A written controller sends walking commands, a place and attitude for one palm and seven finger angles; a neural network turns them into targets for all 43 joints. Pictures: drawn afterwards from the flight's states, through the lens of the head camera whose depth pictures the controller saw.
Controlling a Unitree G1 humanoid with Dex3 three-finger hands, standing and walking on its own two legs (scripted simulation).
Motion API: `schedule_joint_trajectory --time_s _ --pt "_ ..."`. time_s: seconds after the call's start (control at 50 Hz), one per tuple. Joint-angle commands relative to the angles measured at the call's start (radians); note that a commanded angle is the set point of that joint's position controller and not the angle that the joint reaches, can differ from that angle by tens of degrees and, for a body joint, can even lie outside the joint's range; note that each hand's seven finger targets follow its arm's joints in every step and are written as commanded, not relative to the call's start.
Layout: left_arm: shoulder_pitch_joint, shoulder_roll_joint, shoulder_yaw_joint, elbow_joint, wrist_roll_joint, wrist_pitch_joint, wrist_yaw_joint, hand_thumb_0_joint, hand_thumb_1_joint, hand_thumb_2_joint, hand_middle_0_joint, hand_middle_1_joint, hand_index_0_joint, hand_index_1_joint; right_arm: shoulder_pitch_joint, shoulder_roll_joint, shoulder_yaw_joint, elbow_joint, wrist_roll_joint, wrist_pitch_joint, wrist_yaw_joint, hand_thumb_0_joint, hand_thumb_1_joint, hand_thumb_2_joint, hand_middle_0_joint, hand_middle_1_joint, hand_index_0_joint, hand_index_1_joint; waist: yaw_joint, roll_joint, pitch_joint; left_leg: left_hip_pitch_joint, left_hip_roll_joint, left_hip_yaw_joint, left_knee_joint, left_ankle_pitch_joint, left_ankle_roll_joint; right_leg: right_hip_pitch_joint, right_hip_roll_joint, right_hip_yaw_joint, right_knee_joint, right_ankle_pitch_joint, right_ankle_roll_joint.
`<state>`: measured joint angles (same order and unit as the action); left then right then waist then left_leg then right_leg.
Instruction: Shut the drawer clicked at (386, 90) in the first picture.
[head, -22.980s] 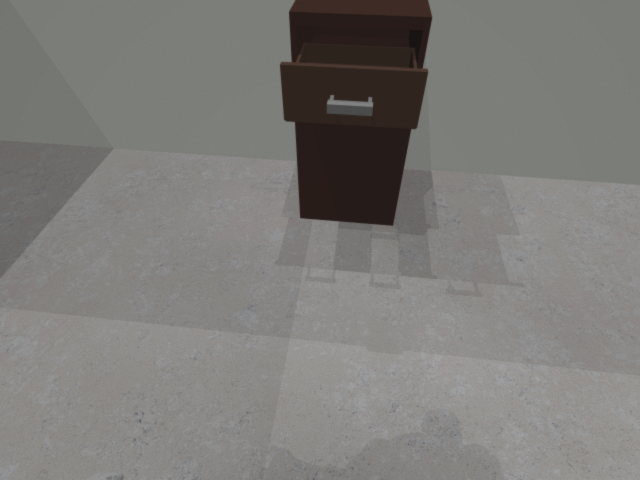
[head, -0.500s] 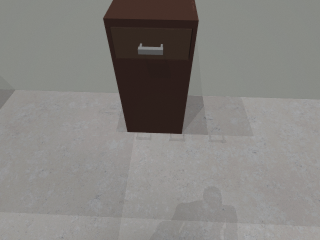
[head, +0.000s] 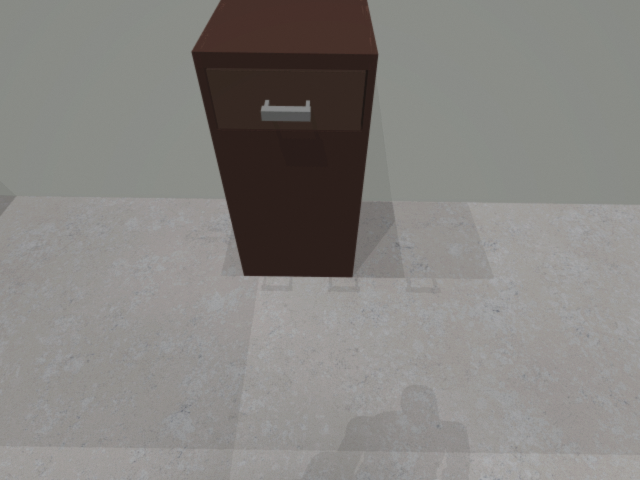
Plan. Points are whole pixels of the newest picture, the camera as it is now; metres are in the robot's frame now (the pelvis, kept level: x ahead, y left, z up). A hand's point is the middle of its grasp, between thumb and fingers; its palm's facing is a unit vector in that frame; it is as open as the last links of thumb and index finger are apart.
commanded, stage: look to check the result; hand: left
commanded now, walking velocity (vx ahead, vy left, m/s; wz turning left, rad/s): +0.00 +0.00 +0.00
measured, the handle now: (286, 108) +0.94 +0.13 -0.02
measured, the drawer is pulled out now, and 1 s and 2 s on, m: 0.00 0.00 0.00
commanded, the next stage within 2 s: stand and wait in 0.54 s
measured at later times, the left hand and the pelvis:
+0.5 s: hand out of the picture +0.02 +0.18 -0.17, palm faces +0.03 -0.97 -0.23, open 7.4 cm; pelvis +0.01 -0.01 +0.00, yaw +0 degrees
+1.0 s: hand out of the picture +0.08 +0.20 -0.16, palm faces +0.00 -0.95 -0.31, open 7.4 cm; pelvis +0.02 -0.02 +0.01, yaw +0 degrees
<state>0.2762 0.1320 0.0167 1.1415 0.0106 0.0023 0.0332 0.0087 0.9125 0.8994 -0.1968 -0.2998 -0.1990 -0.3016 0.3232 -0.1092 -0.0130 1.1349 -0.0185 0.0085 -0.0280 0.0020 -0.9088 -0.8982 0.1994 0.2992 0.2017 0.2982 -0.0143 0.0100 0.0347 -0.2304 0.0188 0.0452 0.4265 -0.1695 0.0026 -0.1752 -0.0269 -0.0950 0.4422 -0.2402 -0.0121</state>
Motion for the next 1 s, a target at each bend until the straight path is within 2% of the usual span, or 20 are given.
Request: schedule_joint_trajectory --time_s 0.0,0.08,0.2,0.34,0.48,0.56,0.62,0.88,0.98 --pt "0.072 0.112 0.023 -0.017 0.001 -0.015 0.004 0.000 0.900 0.900 -0.200 -0.300 -0.200 -0.300 0.062 -0.100 -0.019 -0.020 0.000 -0.007 -0.008 0.000 -0.900 -0.900 0.200 0.300 0.200 0.300 0.006 0.005 0.066 0.011 0.073 -0.075 -0.080 -0.029 0.023 -0.076 -0.084 0.098 -0.133 -0.053 -0.034" --pt "0.056 0.122 0.025 -0.018 -0.001 -0.019 0.003 0.000 0.900 0.900 -0.200 -0.300 -0.200 -0.300 0.055 -0.109 -0.018 -0.015 0.000 -0.011 -0.009 0.000 -0.900 -0.900 0.200 0.300 0.200 0.300 0.006 0.007 0.042 0.021 0.079 -0.076 -0.080 0.011 0.023 -0.048 -0.087 0.099 -0.131 -0.016 -0.034" --pt "0.042 0.142 0.027 -0.016 0.000 -0.022 0.003 0.000 0.900 0.900 -0.200 -0.300 -0.200 -0.300 0.032 -0.132 -0.021 -0.017 0.002 -0.012 -0.009 0.000 -0.900 -0.900 0.200 0.300 0.200 0.300 0.006 -0.002 0.042 0.035 0.082 -0.074 -0.072 0.049 0.022 -0.040 -0.089 0.100 -0.137 0.012 -0.036" --pt "0.007 0.162 0.028 -0.015 -0.001 -0.021 0.000 0.000 0.900 0.900 -0.200 -0.300 -0.200 -0.300 -0.004 -0.152 -0.020 -0.016 0.000 -0.012 -0.008 0.000 -0.900 -0.900 0.200 0.300 0.200 0.300 0.005 0.005 0.049 0.043 0.087 -0.078 -0.087 0.034 0.019 -0.039 -0.091 0.103 -0.152 0.000 -0.035" --pt "-0.028 0.194 0.032 -0.022 0.000 -0.026 -0.004 0.000 0.900 0.900 -0.200 -0.300 -0.200 -0.300 -0.047 -0.190 -0.023 -0.021 -0.001 -0.013 -0.006 0.000 -0.900 -0.900 0.200 0.300 0.200 0.300 0.005 -0.005 0.035 0.061 0.090 -0.078 -0.090 0.043 0.016 -0.031 -0.095 0.114 -0.168 0.012 -0.037" --pt "-0.050 0.219 0.036 -0.029 0.000 -0.031 -0.006 0.000 0.900 0.900 -0.200 -0.300 -0.200 -0.300 -0.069 -0.217 -0.025 -0.025 0.000 -0.019 -0.006 0.000 -0.900 -0.900 0.200 0.300 0.200 0.300 0.005 -0.003 0.001 0.076 0.098 -0.080 -0.091 0.096 0.015 0.008 -0.099 0.111 -0.158 0.100 -0.037" --pt "-0.064 0.236 0.038 -0.033 0.000 -0.034 -0.006 0.000 0.900 0.900 -0.200 -0.300 -0.200 -0.300 -0.093 -0.232 -0.026 -0.028 0.001 -0.020 -0.005 0.000 -0.900 -0.900 0.200 0.300 0.200 0.300 0.007 0.000 0.000 0.085 0.101 -0.080 -0.091 0.120 0.014 0.017 -0.103 0.106 -0.158 0.146 -0.036" --pt "-0.135 0.304 0.042 -0.045 -0.001 -0.037 -0.013 0.000 0.900 0.900 -0.200 -0.300 -0.200 -0.300 -0.154 -0.303 -0.027 -0.040 0.000 -0.019 0.000 0.000 -0.900 -0.900 0.200 0.300 0.200 0.300 0.006 -0.010 -0.009 0.100 0.107 -0.084 -0.117 0.103 0.007 0.038 -0.109 0.122 -0.192 0.136 -0.034" --pt "-0.149 0.323 0.043 -0.046 -0.002 -0.040 -0.014 0.000 0.900 0.900 -0.200 -0.300 -0.200 -0.300 -0.175 -0.327 -0.028 -0.044 0.001 -0.022 0.001 0.000 -0.900 -0.900 0.200 0.300 0.200 0.300 0.007 -0.005 -0.041 0.124 0.112 -0.083 -0.116 0.136 0.007 0.060 -0.113 0.123 -0.188 0.196 -0.033"
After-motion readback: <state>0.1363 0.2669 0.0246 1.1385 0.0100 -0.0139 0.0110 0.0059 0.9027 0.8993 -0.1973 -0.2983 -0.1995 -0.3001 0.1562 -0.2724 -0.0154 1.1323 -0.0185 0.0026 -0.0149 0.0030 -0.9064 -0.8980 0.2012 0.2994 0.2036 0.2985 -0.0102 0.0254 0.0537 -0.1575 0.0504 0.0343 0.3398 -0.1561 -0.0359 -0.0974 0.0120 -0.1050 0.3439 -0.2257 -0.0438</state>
